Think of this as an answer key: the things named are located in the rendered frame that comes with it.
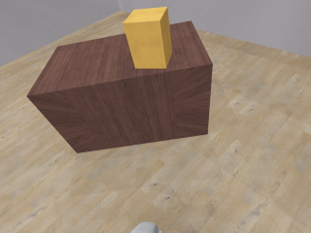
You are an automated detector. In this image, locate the robot left thigh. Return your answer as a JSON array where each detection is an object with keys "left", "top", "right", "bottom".
[{"left": 130, "top": 221, "right": 162, "bottom": 233}]

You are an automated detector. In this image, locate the pedestal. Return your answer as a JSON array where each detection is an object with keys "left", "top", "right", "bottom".
[{"left": 26, "top": 20, "right": 213, "bottom": 153}]

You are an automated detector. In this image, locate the carton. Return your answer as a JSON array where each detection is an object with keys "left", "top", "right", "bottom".
[{"left": 122, "top": 7, "right": 172, "bottom": 69}]

